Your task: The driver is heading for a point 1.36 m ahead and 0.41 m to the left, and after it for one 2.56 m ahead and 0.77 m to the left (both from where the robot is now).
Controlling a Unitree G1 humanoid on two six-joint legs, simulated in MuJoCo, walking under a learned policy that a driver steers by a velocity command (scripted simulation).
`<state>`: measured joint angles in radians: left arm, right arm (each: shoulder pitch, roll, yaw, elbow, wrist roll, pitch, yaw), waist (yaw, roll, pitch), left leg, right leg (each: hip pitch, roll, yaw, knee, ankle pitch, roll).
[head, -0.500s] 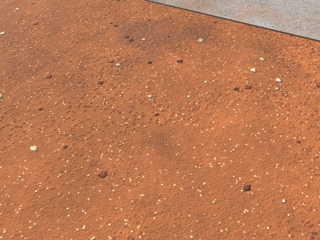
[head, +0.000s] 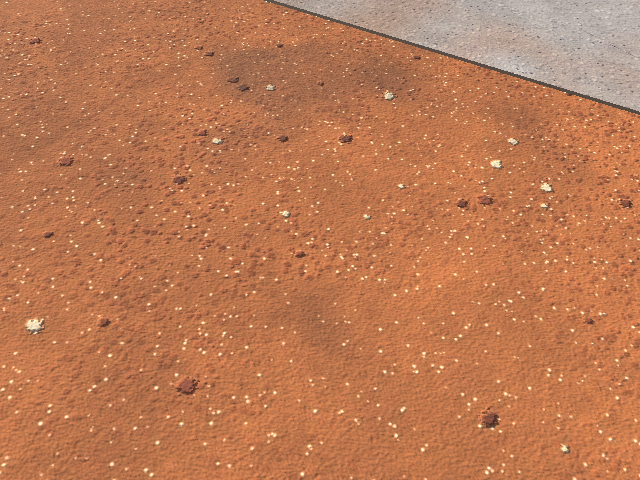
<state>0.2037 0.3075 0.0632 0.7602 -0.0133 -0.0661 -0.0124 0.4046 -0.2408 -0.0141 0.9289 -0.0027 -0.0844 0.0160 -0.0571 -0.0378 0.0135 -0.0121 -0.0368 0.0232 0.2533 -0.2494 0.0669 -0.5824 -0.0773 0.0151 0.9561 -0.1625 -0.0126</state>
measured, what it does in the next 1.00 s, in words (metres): walks ahead: right foot, then left foot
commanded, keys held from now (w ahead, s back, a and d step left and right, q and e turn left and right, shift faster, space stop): s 0.36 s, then w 0.64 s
